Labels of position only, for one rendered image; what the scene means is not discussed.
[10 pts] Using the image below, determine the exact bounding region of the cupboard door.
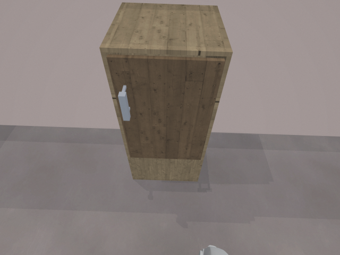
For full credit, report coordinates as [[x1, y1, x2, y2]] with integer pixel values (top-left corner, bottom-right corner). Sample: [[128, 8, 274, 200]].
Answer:
[[106, 54, 225, 160]]

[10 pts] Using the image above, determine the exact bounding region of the handle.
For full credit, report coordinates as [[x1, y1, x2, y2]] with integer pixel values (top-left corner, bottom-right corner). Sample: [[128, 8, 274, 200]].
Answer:
[[118, 85, 131, 121]]

